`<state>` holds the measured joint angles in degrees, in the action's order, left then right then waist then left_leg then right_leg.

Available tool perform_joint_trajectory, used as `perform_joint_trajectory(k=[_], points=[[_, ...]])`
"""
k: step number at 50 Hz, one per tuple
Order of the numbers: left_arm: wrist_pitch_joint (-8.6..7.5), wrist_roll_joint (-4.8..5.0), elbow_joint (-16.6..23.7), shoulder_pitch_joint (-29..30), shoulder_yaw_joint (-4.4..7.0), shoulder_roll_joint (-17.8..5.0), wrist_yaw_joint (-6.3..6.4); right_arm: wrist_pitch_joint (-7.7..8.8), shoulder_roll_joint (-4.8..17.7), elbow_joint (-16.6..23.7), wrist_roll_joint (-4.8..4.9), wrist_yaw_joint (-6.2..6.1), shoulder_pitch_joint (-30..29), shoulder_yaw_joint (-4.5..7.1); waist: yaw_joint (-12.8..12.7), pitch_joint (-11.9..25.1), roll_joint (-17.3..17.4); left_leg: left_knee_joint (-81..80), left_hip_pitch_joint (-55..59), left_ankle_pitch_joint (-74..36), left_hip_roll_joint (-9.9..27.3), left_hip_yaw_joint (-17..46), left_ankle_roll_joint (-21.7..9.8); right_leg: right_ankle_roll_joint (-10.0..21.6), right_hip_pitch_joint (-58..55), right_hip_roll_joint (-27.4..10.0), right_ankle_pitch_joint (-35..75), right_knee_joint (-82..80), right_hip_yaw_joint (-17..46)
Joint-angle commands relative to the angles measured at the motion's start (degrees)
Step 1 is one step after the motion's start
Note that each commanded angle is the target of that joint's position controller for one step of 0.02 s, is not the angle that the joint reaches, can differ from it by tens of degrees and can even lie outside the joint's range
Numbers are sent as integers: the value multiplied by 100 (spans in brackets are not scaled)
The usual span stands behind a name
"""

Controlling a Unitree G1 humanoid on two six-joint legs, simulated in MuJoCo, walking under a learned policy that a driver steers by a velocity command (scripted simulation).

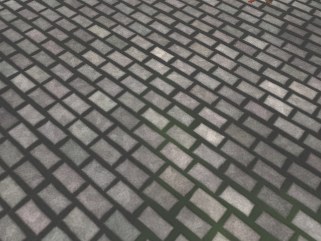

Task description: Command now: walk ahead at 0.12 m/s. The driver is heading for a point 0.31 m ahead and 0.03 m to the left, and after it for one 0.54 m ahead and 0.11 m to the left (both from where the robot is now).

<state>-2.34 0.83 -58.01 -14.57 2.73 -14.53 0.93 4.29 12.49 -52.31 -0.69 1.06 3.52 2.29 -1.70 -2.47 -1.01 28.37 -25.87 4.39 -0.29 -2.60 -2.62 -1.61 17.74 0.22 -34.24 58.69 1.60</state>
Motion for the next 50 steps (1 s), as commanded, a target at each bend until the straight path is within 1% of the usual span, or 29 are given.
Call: perform_joint_trajectory(k=[1,3,6,8,10,11,12,13,14,16,19,23,25,27,28,30,31,33,34,35,36,37,38,39,40,42,45,48,50], points=[[219,-15,149,-349,139,-476,142,-63,674,189,-62,-72,4,98,-20,932,634,-1124,1192,-942,1534,1677,-1035,-97,680,-530,314,13,216],[313,-51,85,-454,101,-266,204,-119,693,186,-135,-103,-165,113,-119,847,883,-1360,593,-373,1265,1306,-956,-90,55,-435,574,-855,6],[356,-89,-20,-487,92,-236,202,-177,724,115,-55,-164,-123,114,-147,1001,849,-1488,422,709,1172,1143,-886,-2,-622,-349,1599,-1888,-143],[377,-170,-82,-470,96,-242,149,-239,695,63,49,-191,-146,96,-222,814,783,-1553,72,2099,996,1019,-602,134,-1110,-236,2290,-2624,-306],[378,-269,30,-265,96,-423,140,-273,568,-80,34,-193,111,51,-103,317,485,-1425,-83,2883,715,888,-111,378,-954,-586,2123,-3356,74],[360,-178,18,-124,168,-780,157,-297,609,-73,31,-210,288,92,179,56,-71,-1267,233,2525,373,546,58,513,-246,-633,1161,-3461,133],[299,-139,-18,-26,151,-642,143,-309,601,-93,6,-249,248,88,160,-65,-331,-949,847,1987,248,367,136,497,420,-580,518,-3745,184],[228,-160,-36,72,107,-471,139,-310,570,-113,11,-269,287,89,224,-65,-495,-732,1221,1553,243,337,110,396,656,-583,488,-3940,205],[169,-170,-45,184,99,-430,132,-317,518,-162,9,-285,366,83,286,-34,-587,-601,1430,1236,245,306,66,299,701,-574,697,-3996,197],[76,-147,-63,183,76,-344,120,-327,552,-266,-15,-284,490,96,275,48,-427,-506,1455,890,253,277,-5,212,469,-535,1148,-3908,148],[38,-102,-152,-4,76,-388,121,-313,508,-337,15,-253,450,91,187,176,-173,-440,1422,415,270,267,-26,238,76,-482,1846,-3679,75],[99,-78,-46,-136,211,-721,268,-353,772,-81,124,-250,76,183,15,337,-21,7,868,-378,186,328,-154,345,-455,-498,2427,-3262,-86],[155,-73,-14,-321,271,-762,349,-404,739,37,138,-256,39,214,-43,388,-88,342,551,-550,109,337,-174,472,-606,-681,2668,-3192,10],[194,-85,57,-418,335,-854,417,-461,673,143,113,-252,60,232,-69,383,-329,805,110,-385,-2,267,-98,711,-809,-1126,3171,-3257,340],[200,-88,114,-385,363,-898,446,-489,656,187,96,-240,110,243,-51,394,-499,1077,-67,-79,-33,195,-53,866,-898,-1430,3472,-3290,539],[185,-55,332,34,379,-907,495,-546,581,254,68,-195,289,257,83,410,-926,1686,-215,1563,6,107,-40,1160,-838,-2043,4035,-3322,893],[171,-32,449,284,389,-923,502,-567,570,302,87,-162,310,262,137,324,-926,1752,-238,2042,82,84,-67,1201,-759,-2179,4198,-3290,890],[176,29,579,628,444,-1047,484,-574,611,320,137,-105,444,304,322,319,-632,936,490,1422,46,-42,-175,833,-351,-1889,3986,-2919,376],[184,19,528,451,462,-1023,445,-565,816,309,124,-110,558,396,345,416,-215,300,1133,489,49,242,-294,494,-9,-1515,3455,-2317,-88],[178,-98,694,305,416,-763,413,-553,1566,435,85,-172,587,600,158,469,1404,-535,1807,-861,1092,2308,-914,-147,1139,-536,2139,-664,-991],[186,-166,950,916,312,-546,391,-469,1607,364,-35,-115,1259,541,631,905,1804,-1062,2366,-1795,1951,3904,-1780,-256,1950,195,-666,686,-288],[180,-90,938,760,332,-554,343,-332,1416,409,-57,-86,1231,438,478,1108,1042,-924,2480,-1786,1989,3628,-1812,-168,2067,-19,-592,1415,318],[184,-28,870,644,335,-572,317,-248,1359,549,6,-97,841,428,303,951,622,-819,2230,-1651,1750,3047,-1586,-100,2128,-110,-159,1572,350],[186,-50,814,619,370,-657,349,-238,1345,661,84,-126,536,434,204,796,277,-833,2015,-1242,1499,2664,-1300,-67,2174,-208,346,1360,351],[196,-96,814,646,415,-792,390,-263,1248,733,126,-168,361,403,157,768,264,-884,1813,-942,1339,2446,-1124,-60,2035,-316,715,1058,398],[189,-107,853,606,422,-720,390,-339,1171,785,92,-220,364,377,114,794,492,-987,1518,-724,1064,2245,-1090,-115,1669,-190,1088,763,323],[153,-76,970,735,373,-567,387,-372,1227,805,117,-287,539,406,180,787,661,-1030,1712,-440,973,2307,-1102,-215,1682,-60,1284,-194,350],[136,-67,1049,865,336,-561,348,-419,1287,889,120,-325,461,436,217,785,821,-1095,1603,282,936,2435,-1059,-297,1373,-11,1439,-980,387],[104,-45,1078,871,324,-613,258,-434,1226,920,123,-337,428,415,245,835,977,-1332,1299,1623,869,2506,-1038,-288,921,-36,1549,-1427,252]])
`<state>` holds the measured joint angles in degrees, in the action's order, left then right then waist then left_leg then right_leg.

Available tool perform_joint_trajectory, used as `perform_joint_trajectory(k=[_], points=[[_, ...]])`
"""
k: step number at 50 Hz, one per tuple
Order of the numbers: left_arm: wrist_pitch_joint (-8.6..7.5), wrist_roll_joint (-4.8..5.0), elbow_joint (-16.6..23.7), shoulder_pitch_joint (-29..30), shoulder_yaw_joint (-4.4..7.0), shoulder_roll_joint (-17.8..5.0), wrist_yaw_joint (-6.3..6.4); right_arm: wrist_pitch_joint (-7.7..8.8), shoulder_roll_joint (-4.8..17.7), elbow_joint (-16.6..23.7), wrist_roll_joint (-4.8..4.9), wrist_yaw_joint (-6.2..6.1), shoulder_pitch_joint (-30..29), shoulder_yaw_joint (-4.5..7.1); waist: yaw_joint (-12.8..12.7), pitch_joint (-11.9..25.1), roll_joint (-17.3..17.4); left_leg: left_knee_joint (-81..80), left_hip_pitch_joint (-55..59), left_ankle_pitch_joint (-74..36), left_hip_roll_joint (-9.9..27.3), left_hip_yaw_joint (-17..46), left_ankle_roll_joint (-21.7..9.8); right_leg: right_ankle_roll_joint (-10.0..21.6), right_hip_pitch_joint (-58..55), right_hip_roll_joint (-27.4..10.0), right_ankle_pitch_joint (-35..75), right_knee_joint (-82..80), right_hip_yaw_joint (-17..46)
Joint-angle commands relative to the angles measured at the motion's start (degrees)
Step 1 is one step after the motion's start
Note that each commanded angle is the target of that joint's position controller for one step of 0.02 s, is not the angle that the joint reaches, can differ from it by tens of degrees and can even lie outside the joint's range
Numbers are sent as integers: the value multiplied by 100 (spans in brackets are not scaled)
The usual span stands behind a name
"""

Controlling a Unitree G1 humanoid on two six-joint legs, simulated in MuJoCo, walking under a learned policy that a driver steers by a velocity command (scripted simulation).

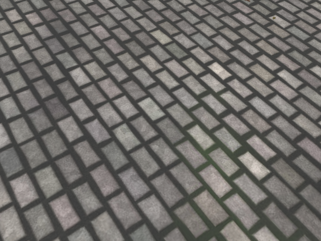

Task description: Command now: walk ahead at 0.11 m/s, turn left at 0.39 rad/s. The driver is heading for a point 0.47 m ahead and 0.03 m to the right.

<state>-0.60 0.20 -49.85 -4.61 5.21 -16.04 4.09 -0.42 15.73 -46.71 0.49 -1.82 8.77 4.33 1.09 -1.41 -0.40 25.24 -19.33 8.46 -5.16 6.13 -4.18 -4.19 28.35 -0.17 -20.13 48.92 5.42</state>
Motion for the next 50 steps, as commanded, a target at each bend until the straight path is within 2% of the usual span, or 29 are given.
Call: perform_joint_trajectory(k=[1,4,6,7,8,9,10,11,13,15,20,24,26,27,28,29,30,31,32,33,34,35,36,39,41,43,47,49,50], points=[[-100,28,292,-101,70,-484,-109,31,892,361,0,-48,-98,201,-19,679,1033,-1117,468,1676,1347,1701,-883,-9,-352,20,89,-606,-229],[-262,62,278,-231,41,-465,-270,18,824,317,-4,-37,53,148,-51,539,1012,-1117,192,2447,1347,1857,-829,219,-992,93,-13,-1302,-479],[-384,66,62,-672,22,-344,-354,11,692,291,17,-37,84,80,-296,399,798,-887,-223,2823,1096,1762,-607,512,-1880,108,449,-2357,-639],[-426,32,-66,-1049,46,-451,-350,41,526,337,19,-33,23,25,-447,368,532,-386,-690,2802,852,1537,-376,691,-2470,-263,260,-2669,-304],[-455,-59,-206,-1690,74,-710,-326,93,118,406,30,-12,-51,-78,-555,538,-437,1433,-1378,2527,254,646,-14,1027,-3100,-1372,-569,-3193,1009],[-471,-174,-281,-1863,228,-1371,-378,238,323,690,139,13,-259,4,-466,-15,-1315,2295,-2814,2534,-223,50,46,1802,-3059,-2232,-1870,-3917,3037],[-540,-177,-150,-1526,210,-1194,-359,364,703,729,164,39,-478,84,-408,-462,-1079,2933,-3191,2066,210,407,36,2022,-2696,-2415,-2443,-4135,3357],[-570,-69,-34,-1165,127,-876,-311,414,863,618,148,94,-327,139,-229,-535,-918,3119,-3285,1459,403,392,63,1789,-2734,-2111,-2115,-4121,2775],[-556,35,26,-1075,63,-692,-299,440,749,458,19,147,-217,150,-178,-359,-811,3077,-3089,759,683,-3,217,1423,-2809,-1660,-1265,-4207,1859],[-567,23,-86,-1425,11,-552,-305,455,462,466,-23,190,-436,98,-313,-275,-702,3016,-2781,104,769,-317,347,1349,-2656,-1387,-266,-4280,1160],[-516,36,-196,-1910,7,-668,-292,501,95,656,50,257,-1091,-38,-610,-350,-754,1477,-1985,-665,765,-723,501,1335,-2334,-1121,929,-4293,231],[-461,109,-278,-2216,29,-828,-325,541,164,802,119,376,-1456,-69,-734,-494,-769,723,-1447,-519,664,-874,394,1384,-2431,-1345,1203,-4124,181],[-406,146,-306,-2216,56,-898,-331,570,315,845,140,423,-1382,-38,-576,-503,-845,455,-1182,-247,635,-851,212,1335,-2659,-1543,1621,-3930,253],[-375,153,-292,-2129,74,-966,-329,581,440,804,136,428,-1134,13,-370,-365,-900,346,-747,-155,542,-915,100,1276,-2714,-1582,2379,-3651,203],[-355,171,-271,-2044,60,-946,-325,586,603,651,121,403,-573,111,-19,-32,-831,176,169,-189,411,-976,-38,1158,-2579,-1434,3455,-2997,37],[-353,136,-227,-1982,12,-835,-327,588,905,373,122,343,422,267,462,612,-659,199,1616,-237,499,-843,-222,978,-2085,-1122,3934,-1831,-226],[-386,-40,0,-1922,-126,-487,-341,558,1412,187,13,245,1613,398,880,1699,283,394,3550,-74,1886,667,-619,737,-711,-735,2241,225,-481],[-506,104,59,-2529,-288,169,-349,522,1607,51,-36,297,1798,389,509,2501,1957,-592,4642,1417,3040,3213,-1328,541,989,144,-1290,1890,-219],[-585,291,22,-2069,-90,-584,-343,540,1015,79,-47,296,1584,237,658,1796,1251,-925,3961,1873,2832,3044,-1087,606,1484,-141,-1162,2546,317],[-607,334,177,-1621,-18,-786,-348,560,765,115,-17,282,1140,148,531,1013,1039,-985,3205,1544,2643,2100,-824,707,1718,-400,-595,2572,176],[-581,273,164,-1466,-21,-686,-315,584,592,159,-26,291,708,86,323,664,607,-1146,2449,976,2401,1482,-688,702,1442,-639,-80,2346,90],[-529,175,160,-1396,4,-591,-288,607,452,166,-69,314,387,47,149,298,560,-1309,1822,159,2146,937,-636,659,1197,-730,227,2055,52],[-449,141,135,-1533,0,-440,-289,633,394,130,-132,325,211,30,-62,198,696,-1391,1413,-738,1987,478,-607,629,813,-803,384,1931,35],[-293,77,151,-1692,-27,-175,-284,705,431,-62,-144,301,133,47,-369,111,504,-1374,938,-3166,1882,-320,-765,470,533,-678,502,1514,-149],[-283,-3,330,-1347,-83,-91,-310,680,525,-145,-130,228,53,52,-400,34,443,-1412,807,-3536,1770,-689,-777,375,522,-671,1054,605,-280],[-310,-42,458,-879,-174,23,-384,622,578,-195,-110,170,55,43,-258,62,457,-1395,671,-3480,1536,-1039,-686,383,87,-569,1823,-474,-513],[-303,-43,667,-362,-169,-212,-485,501,803,-441,-11,140,412,73,-77,258,420,-1064,1334,-3342,1780,-860,-636,506,-179,-366,2144,-1375,-514],[-315,-73,722,-355,-121,-390,-518,421,861,-512,61,120,373,91,-178,297,441,-634,1577,-3189,1859,-758,-506,684,-335,-284,1939,-1679,-512],[-329,-100,647,-589,-77,-473,-522,380,846,-529,88,107,311,85,-347,395,377,-247,1589,-3100,1741,-797,-370,787,-752,-170,2204,-2060,-607]])
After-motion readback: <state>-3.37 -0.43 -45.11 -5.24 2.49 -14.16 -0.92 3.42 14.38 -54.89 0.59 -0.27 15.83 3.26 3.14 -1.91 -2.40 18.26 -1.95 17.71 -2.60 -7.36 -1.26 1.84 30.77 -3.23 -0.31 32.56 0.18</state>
